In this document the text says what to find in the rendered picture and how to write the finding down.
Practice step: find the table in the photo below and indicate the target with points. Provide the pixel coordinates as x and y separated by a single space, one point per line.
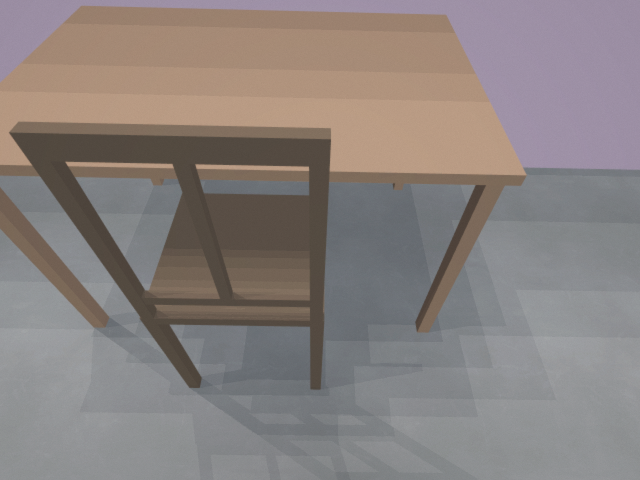
398 91

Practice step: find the chair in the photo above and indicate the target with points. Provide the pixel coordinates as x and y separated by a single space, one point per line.
229 259

